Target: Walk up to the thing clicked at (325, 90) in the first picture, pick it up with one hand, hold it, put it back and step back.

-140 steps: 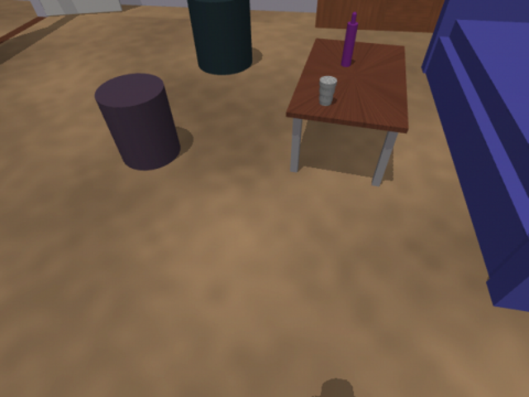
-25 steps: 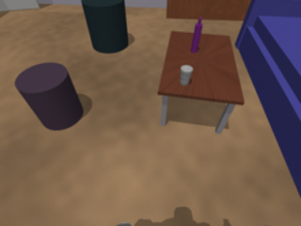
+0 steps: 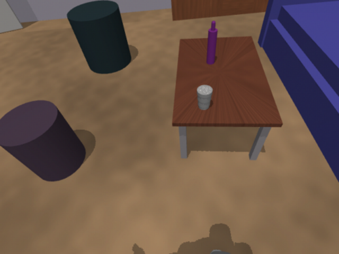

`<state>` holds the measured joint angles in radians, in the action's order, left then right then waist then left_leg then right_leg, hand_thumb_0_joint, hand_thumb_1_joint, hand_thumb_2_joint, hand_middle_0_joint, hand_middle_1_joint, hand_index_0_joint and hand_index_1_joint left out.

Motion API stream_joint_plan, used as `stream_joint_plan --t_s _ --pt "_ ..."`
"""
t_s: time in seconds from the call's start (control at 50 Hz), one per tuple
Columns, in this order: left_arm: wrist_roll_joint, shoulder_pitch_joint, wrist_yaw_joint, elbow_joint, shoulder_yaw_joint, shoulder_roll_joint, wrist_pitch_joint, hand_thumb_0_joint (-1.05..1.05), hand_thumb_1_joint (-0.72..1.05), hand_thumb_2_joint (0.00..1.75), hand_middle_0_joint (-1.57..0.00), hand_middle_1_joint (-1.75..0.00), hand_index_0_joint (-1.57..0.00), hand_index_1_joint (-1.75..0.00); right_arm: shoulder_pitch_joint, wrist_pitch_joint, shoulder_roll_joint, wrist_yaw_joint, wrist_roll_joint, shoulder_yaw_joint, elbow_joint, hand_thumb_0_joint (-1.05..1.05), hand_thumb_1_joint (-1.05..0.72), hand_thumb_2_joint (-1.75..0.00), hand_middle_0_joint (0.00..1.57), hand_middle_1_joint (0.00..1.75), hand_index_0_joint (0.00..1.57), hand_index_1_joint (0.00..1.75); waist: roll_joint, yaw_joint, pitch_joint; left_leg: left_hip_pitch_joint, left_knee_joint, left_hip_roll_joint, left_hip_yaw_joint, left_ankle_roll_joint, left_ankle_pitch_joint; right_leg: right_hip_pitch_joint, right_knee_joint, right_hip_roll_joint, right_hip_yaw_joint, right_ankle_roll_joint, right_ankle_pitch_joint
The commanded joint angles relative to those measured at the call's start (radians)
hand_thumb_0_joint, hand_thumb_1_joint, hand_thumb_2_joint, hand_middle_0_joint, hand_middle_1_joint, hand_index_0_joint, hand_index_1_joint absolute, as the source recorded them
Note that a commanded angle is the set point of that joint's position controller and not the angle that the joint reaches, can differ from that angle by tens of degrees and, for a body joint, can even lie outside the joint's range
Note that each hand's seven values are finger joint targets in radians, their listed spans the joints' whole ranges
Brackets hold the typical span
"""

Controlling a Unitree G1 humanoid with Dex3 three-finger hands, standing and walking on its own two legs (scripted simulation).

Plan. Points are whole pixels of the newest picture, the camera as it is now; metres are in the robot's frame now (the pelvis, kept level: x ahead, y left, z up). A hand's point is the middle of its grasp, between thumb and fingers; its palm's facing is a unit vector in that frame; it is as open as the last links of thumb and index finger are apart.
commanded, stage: walk up
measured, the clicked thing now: (204, 98) +0.90 -0.16 -0.29
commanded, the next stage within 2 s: stand in 1.96 s
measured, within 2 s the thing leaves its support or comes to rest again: neither
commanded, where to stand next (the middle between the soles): +0.27 +0.07 m, yaw -1 degrees
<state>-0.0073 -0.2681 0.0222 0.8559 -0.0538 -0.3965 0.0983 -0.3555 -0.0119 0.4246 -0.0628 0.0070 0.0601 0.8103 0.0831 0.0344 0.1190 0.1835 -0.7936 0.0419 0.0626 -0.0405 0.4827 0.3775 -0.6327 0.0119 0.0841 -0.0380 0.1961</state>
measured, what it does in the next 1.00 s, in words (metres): walks ahead: left foot, then right foot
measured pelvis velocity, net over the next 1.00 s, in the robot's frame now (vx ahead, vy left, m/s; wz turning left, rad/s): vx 0.18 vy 0.08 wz -0.01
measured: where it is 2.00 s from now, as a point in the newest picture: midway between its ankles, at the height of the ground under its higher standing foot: outside the picture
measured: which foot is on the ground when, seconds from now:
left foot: up 0.00-0.40, down 0.42-1.00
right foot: down 0.00-0.44, up 0.46-0.80, down 0.82-1.00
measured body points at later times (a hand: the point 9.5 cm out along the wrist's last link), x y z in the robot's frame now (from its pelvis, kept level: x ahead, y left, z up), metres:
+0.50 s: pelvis +0.14 +0.08 +0.00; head +0.16 +0.09 +0.45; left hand +0.16 +0.41 -0.11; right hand +0.23 -0.25 -0.09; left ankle +0.20 +0.20 -0.72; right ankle +0.09 -0.09 -0.68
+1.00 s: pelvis +0.18 +0.08 +0.00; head +0.21 +0.05 +0.45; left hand +0.28 +0.38 -0.10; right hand +0.27 -0.22 -0.13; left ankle +0.20 +0.20 -0.72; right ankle +0.24 -0.03 -0.72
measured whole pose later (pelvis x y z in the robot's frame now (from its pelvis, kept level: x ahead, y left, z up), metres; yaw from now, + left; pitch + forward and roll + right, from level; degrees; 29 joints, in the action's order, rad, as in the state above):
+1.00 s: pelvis +0.18 +0.08 +0.00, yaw +0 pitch -3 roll +1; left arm 0.00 -0.14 0.01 0.95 0.00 -0.35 0.02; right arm -0.16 -0.01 0.37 -0.01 -0.02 0.00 0.94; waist 0.03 0.01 0.13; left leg 0.27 -0.65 0.02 0.07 0.00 0.31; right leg 0.36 -0.67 0.02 0.02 -0.02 0.26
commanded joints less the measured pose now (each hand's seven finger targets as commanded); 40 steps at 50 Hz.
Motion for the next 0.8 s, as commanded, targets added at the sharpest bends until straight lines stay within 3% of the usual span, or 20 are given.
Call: stream_joint_plan --t_s 0.0,0.02,0.06,0.12,0.18,0.26,0.3,0.34,0.38,0.4,0.42,0.44,0.46,0.48,0.52,0.54,0.6,0.66,0.74,0.78 --pt "0.013 -0.153 -0.037 -0.056 -0.104 -0.363 0.013 0.0 0.9 0.9 -0.2 -0.3 -0.2 -0.3 -0.006 -0.011 0.234 0.024 0.009 0.062 -0.102 0.0 -0.9 -0.9 0.2 0.3 0.2 0.3 -0.219 -0.1 -0.139 0.481 -0.41 0.005 -0.128 -0.002 0.091 -0.38 0.373 0.472 -0.751 -0.284 0.338" --pt "0.014 -0.129 -0.036 -0.066 -0.095 -0.33 0.014 0.0 0.9 0.9 -0.2 -0.3 -0.2 -0.3 0.031 -0.013 0.234 0.024 0.003 0.063 -0.089 0.0 -0.9 -0.9 0.2 0.3 0.2 0.3 -0.161 -0.099 -0.075 0.479 -0.405 0.023 -0.171 0.006 0.035 -0.309 0.391 0.414 -0.626 -0.257 0.301" --pt "0.015 -0.09 -0.038 -0.069 -0.076 -0.288 0.02 0.0 0.9 0.9 -0.2 -0.3 -0.2 -0.3 -0.014 -0.008 0.202 0.015 -0.006 0.06 -0.055 0.0 -0.9 -0.9 0.2 0.3 0.2 0.3 -0.172 -0.055 -0.045 0.41 -0.337 0.029 -0.177 0.013 -0.088 -0.224 0.37 0.288 -0.385 -0.156 0.16" --pt "0.006 -0.073 -0.032 -0.075 -0.073 -0.284 0.027 0.0 0.9 0.9 -0.2 -0.3 -0.2 -0.3 -0.038 0.001 0.172 -0.001 0.004 0.059 -0.037 0.0 -0.9 -0.9 0.2 0.3 0.2 0.3 -0.23 -0.035 -0.03 0.346 -0.26 0.023 -0.134 0.04 -0.18 -0.133 0.377 0.236 -0.24 -0.165 0.045" --pt "-0.003 -0.073 -0.025 -0.092 -0.079 -0.289 0.029 0.0 0.9 0.9 -0.2 -0.3 -0.2 -0.3 0.021 0.001 0.169 -0.015 0.009 0.065 -0.047 0.0 -0.9 -0.9 0.2 0.3 0.2 0.3 -0.241 -0.049 -0.024 0.338 -0.12 0.041 -0.087 0.058 -0.222 -0.116 0.395 0.227 -0.191 -0.169 0.146" --pt "-0.008 -0.085 -0.02 -0.095 -0.091 -0.32 0.025 0.0 0.9 0.9 -0.2 -0.3 -0.2 -0.3 0.109 -0.009 0.173 -0.028 0.02 0.071 -0.065 0.0 -0.9 -0.9 0.2 0.3 0.2 0.3 -0.254 -0.072 -0.009 0.291 0.047 0.076 -0.067 0.053 -0.226 -0.088 0.377 0.247 -0.199 -0.168 0.283" --pt "-0.01 -0.091 -0.022 -0.092 -0.086 -0.326 0.022 0.0 0.9 0.9 -0.2 -0.3 -0.2 -0.3 0.131 -0.017 0.171 -0.028 0.021 0.072 -0.061 0.0 -0.9 -0.9 0.2 0.3 0.2 0.3 -0.238 -0.076 -0.023 0.246 0.104 0.066 -0.056 0.044 -0.23 -0.091 0.331 0.251 -0.189 -0.164 0.245" --pt "-0.005 -0.078 -0.024 -0.092 -0.076 -0.324 0.013 0.0 0.9 0.9 -0.2 -0.3 -0.2 -0.3 0.112 -0.027 0.163 -0.018 0.021 0.068 -0.046 0.0 -0.9 -0.9 0.2 0.3 0.2 0.3 -0.223 -0.054 -0.053 0.157 0.169 0.04 -0.026 0.03 -0.228 -0.082 0.241 0.255 -0.174 -0.155 0.074" --pt "0.001 -0.055 -0.027 -0.097 -0.054 -0.281 0.001 0.0 0.9 0.9 -0.2 -0.3 -0.2 -0.3 0.015 -0.038 0.173 -0.003 0.025 0.073 -0.01 0.0 -0.9 -0.9 0.2 0.3 0.2 0.3 -0.145 0.01 -0.106 -0.002 0.247 -0.01 0.004 0.008 -0.263 -0.033 0.068 0.218 -0.118 -0.11 -0.065" --pt "-0.001 -0.096 -0.027 -0.101 -0.031 -0.227 -0.006 0.0 0.9 0.9 -0.2 -0.3 -0.2 -0.3 -0.068 -0.043 0.223 0.009 0.028 0.089 0.017 0.0 -0.9 -0.9 0.2 0.3 0.2 0.3 0.021 0.038 -0.156 -0.11 0.326 0.028 -0.092 -0.02 -0.171 0.018 -0.161 0.161 -0.074 -0.075 -0.063" --pt "0.013 -0.146 -0.026 -0.108 -0.004 -0.141 -0.008 0.0 0.9 0.9 -0.2 -0.3 -0.2 -0.3 -0.085 -0.048 0.314 0.02 0.036 0.108 0.003 0.0 -0.9 -0.9 0.2 0.3 0.2 0.3 0.277 0.027 -0.156 -0.16 0.445 0.251 -0.44 -0.085 -0.139 0.178 -0.399 0.026 -0.006 -0.005 0.165" --pt "0.013 -0.155 -0.038 -0.084 -0.022 -0.203 -0.02 0.0 0.9 0.9 -0.2 -0.3 -0.2 -0.3 -0.054 -0.048 0.35 0.022 0.013 0.113 -0.022 0.0 -0.9 -0.9 0.2 0.3 0.2 0.3 0.207 0.021 -0.137 -0.156 0.517 0.349 -0.624 -0.172 -0.134 0.259 -0.457 -0.025 -0.053 -0.003 0.359" --pt "0.004 -0.134 -0.049 -0.062 -0.033 -0.258 -0.027 0.0 0.9 0.9 -0.2 -0.3 -0.2 -0.3 -0.036 -0.042 0.348 0.022 -0.002 0.115 -0.018 0.0 -0.9 -0.9 0.2 0.3 0.2 0.3 0.176 0.016 -0.106 -0.113 0.49 0.367 -0.623 -0.221 -0.136 0.261 -0.512 0.03 -0.109 -0.013 0.373" --pt "0.005 -0.105 -0.048 -0.062 -0.031 -0.271 -0.025 0.0 0.9 0.9 -0.2 -0.3 -0.2 -0.3 -0.012 -0.038 0.306 0.028 -0.005 0.103 -0.028 0.0 -0.9 -0.9 0.2 0.3 0.2 0.3 0.107 0.006 -0.071 -0.046 0.479 0.324 -0.518 -0.219 -0.229 0.25 -0.538 0.041 -0.133 -0.012 0.343" --pt "0.016 -0.134 -0.037 -0.029 -0.034 -0.25 -0.026 0.0 0.9 0.9 -0.2 -0.3 -0.2 -0.3 0.037 -0.048 0.242 0.039 -0.002 0.073 -0.048 0.0 -0.9 -0.9 0.2 0.3 0.2 0.3 0.083 -0.025 -0.07 -0.021 0.433 0.228 -0.307 -0.152 -0.468 0.183 -0.455 0.059 -0.161 -0.012 0.263" --pt "0.019 -0.157 -0.033 -0.019 -0.031 -0.235 -0.028 0.0 0.9 0.9 -0.2 -0.3 -0.2 -0.3 0.04 -0.054 0.234 0.042 -0.007 0.067 -0.044 0.0 -0.9 -0.9 0.2 0.3 0.2 0.3 0.093 -0.036 -0.085 -0.034 0.403 0.207 -0.25 -0.144 -0.587 0.162 -0.428 0.061 -0.146 -0.006 0.228" --pt "0.015 -0.129 -0.031 -0.01 -0.023 -0.196 -0.042 0.0 0.9 0.9 -0.2 -0.3 -0.2 -0.3 0.038 -0.055 0.226 0.055 -0.006 0.059 -0.046 0.0 -0.9 -0.9 0.2 0.3 0.2 0.3 0.097 -0.026 -0.121 -0.054 0.369 0.217 -0.205 -0.173 -0.748 0.119 -0.323 0.05 -0.106 0.02 0.192" --pt "0.011 -0.083 -0.038 -0.01 -0.019 -0.169 -0.049 0.0 0.9 0.9 -0.2 -0.3 -0.2 -0.3 0.062 -0.052 0.209 0.067 -0.003 0.044 -0.052 0.0 -0.9 -0.9 0.2 0.3 0.2 0.3 0.082 -0.034 -0.127 -0.01 0.312 0.228 -0.142 -0.177 -0.96 0.045 -0.204 0.056 -0.079 0.021 0.137" --pt "0.011 -0.053 -0.041 0.013 -0.023 -0.155 -0.055 0.0 0.9 0.9 -0.2 -0.3 -0.2 -0.3 0.104 -0.037 0.206 0.075 -0.017 0.034 -0.048 0.0 -0.9 -0.9 0.2 0.3 0.2 0.3 0.062 -0.043 -0.163 0.043 0.217 0.215 -0.138 -0.151 -0.909 -0.096 -0.063 0.012 -0.048 0.003 0.045" --pt "0.002 -0.07 -0.041 0.034 -0.032 -0.177 -0.051 0.0 0.9 0.9 -0.2 -0.3 -0.2 -0.3 0.148 -0.025 0.182 0.074 -0.029 0.021 -0.049 0.0 -0.9 -0.9 0.2 0.3 0.2 0.3 -0.001 -0.077 -0.186 0.12 0.153 0.182 -0.137 -0.096 -0.64 -0.223 0.091 0.017 -0.078 -0.019 -0.082"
